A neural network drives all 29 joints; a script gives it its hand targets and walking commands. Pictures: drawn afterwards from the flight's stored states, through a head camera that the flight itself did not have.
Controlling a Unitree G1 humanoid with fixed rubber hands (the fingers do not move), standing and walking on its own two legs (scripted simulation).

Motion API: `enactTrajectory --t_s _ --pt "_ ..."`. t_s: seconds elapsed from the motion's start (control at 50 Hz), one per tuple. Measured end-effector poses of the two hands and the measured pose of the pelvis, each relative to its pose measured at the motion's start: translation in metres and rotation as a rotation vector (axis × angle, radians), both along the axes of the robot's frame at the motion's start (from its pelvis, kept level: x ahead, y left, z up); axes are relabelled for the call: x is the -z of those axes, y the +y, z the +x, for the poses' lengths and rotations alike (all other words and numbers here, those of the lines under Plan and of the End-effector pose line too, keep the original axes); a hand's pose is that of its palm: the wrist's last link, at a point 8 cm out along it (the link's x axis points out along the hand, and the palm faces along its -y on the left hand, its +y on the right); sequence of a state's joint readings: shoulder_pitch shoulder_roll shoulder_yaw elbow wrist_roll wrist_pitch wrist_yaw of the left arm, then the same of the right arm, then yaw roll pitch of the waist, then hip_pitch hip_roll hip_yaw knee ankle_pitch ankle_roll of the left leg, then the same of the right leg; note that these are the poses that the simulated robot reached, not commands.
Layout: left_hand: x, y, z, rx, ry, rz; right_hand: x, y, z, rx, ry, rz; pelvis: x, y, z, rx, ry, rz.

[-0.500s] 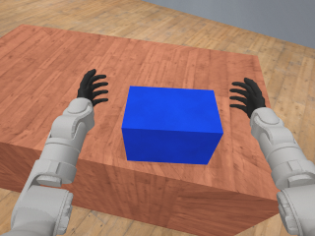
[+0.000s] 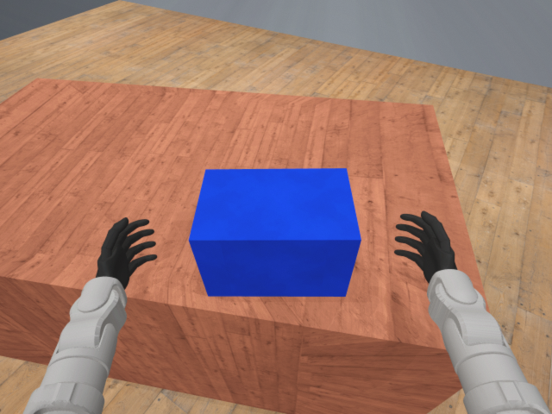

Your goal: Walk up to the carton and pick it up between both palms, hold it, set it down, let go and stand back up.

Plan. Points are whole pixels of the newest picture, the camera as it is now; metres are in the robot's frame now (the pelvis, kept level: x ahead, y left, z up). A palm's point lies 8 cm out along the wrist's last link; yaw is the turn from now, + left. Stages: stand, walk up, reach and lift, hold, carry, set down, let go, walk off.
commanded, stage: set down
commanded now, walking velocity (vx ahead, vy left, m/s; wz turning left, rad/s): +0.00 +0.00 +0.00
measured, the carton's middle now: (276, 233) +0.44 +0.04 +0.00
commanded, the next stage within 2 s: none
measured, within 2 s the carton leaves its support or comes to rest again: neither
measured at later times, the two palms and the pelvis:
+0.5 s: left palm (104, 318) +0.26 +0.27 +0.04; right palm (448, 315) +0.26 -0.20 +0.04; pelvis +0.03 +0.01 +0.00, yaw -1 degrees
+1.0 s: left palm (127, 365) +0.21 +0.24 -0.01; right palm (448, 373) +0.20 -0.20 +0.00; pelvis +0.04 +0.02 +0.00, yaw -2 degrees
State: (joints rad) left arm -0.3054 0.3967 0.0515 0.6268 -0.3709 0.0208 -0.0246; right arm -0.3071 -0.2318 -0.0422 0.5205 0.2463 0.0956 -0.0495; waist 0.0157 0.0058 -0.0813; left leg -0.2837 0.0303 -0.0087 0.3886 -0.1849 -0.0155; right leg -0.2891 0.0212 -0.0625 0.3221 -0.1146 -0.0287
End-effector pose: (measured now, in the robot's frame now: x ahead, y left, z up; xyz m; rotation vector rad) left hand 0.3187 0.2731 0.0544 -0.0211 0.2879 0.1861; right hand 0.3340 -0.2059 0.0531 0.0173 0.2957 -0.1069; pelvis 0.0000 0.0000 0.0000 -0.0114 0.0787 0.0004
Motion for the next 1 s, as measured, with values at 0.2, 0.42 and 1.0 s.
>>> enactTrajectory --t_s 0.2,0.42,1.0 --pt "-0.015 0.006 -0.01 0.033 -0.053 0.025 -0.017 0.014 -0.005 -0.02 -0.069 -0.015 -0.003 0.0 0.011 0.005 -0.037 -0.005" --pt "0.012 0.001 -0.051 0.046 0.019 0.029 0.005 0.005 -0.058 -0.002 -0.005 -0.043 -0.004 0.011 0.029 0.012 -0.088 -0.013" --pt "0.066 -0.031 -0.11 0.097 0.105 0.014 0.052 0.01 -0.134 0.015 0.077 -0.051 -0.003 0.019 0.042 0.037 -0.09 -0.005"
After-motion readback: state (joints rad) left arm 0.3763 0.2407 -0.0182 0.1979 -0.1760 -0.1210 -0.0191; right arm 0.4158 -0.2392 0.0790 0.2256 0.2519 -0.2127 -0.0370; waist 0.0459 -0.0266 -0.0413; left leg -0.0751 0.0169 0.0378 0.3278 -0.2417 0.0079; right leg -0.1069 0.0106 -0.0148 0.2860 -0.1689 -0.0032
